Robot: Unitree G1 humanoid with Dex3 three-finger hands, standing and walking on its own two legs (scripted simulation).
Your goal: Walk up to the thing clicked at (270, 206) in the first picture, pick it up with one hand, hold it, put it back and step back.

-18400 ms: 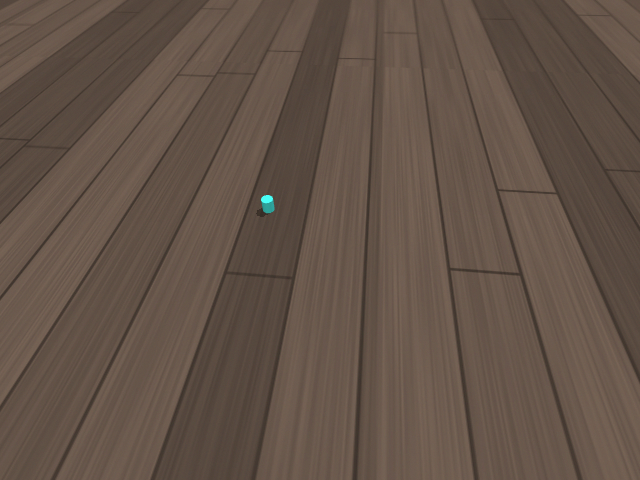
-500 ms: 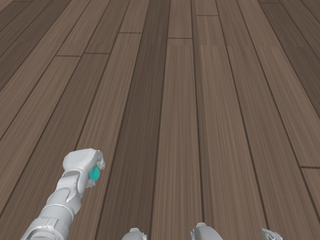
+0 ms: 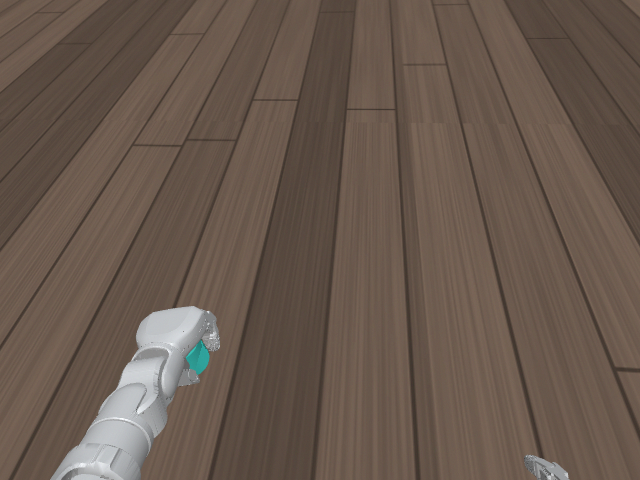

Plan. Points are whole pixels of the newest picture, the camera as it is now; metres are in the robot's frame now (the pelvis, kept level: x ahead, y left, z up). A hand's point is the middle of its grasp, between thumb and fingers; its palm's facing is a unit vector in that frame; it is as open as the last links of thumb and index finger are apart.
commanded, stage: hold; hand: left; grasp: from above
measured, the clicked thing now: (185, 351) +0.33 +0.23 -0.08
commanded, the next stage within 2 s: crouch in 1.66 s
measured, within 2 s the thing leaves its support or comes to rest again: neither
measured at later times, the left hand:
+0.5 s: hand (180, 357) +0.30 +0.22 -0.03, palm faces -0.45 -0.06 -0.89, open 7.1 cm
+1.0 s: hand (178, 363) +0.29 +0.21 -0.01, palm faces -0.43 -0.06 -0.90, open 7.1 cm
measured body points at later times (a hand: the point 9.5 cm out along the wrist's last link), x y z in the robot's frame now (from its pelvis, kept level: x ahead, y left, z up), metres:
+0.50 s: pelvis +0.00 +0.00 +0.01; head +0.02 -0.02 +0.46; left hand +0.32 +0.22 +0.02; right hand +0.13 -0.26 -0.10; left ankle +0.00 +0.12 -0.72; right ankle +0.01 -0.14 -0.72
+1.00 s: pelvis -0.01 -0.01 +0.02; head -0.01 -0.03 +0.47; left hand +0.30 +0.21 +0.04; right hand +0.13 -0.26 -0.10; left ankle +0.00 +0.12 -0.72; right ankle +0.01 -0.14 -0.72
